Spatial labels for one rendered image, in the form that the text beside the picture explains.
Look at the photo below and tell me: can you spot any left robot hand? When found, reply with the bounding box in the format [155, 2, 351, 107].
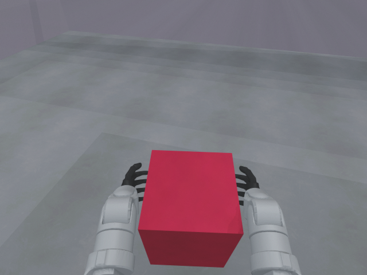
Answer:
[122, 163, 148, 202]

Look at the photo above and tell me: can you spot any left robot forearm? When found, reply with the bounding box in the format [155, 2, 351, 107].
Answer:
[84, 185, 139, 275]

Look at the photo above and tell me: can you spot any right robot forearm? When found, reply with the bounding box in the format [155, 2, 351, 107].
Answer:
[243, 188, 302, 275]

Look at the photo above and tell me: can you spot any carton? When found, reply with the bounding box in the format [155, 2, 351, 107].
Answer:
[138, 150, 244, 268]

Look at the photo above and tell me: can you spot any right robot hand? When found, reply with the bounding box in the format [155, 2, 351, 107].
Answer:
[235, 166, 259, 206]

